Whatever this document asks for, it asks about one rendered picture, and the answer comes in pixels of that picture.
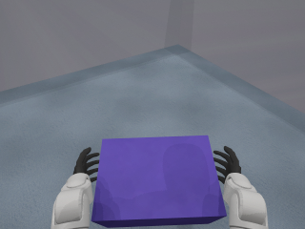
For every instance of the robot right forearm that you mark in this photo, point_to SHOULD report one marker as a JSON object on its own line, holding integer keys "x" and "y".
{"x": 247, "y": 208}

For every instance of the robot left forearm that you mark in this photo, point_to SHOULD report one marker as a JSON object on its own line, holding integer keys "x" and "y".
{"x": 71, "y": 209}

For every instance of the left robot hand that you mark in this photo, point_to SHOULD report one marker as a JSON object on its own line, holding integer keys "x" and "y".
{"x": 82, "y": 165}

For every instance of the right robot hand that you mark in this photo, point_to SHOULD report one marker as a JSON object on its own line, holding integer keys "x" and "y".
{"x": 232, "y": 164}

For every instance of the carton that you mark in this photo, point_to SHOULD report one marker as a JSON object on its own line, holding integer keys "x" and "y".
{"x": 157, "y": 181}

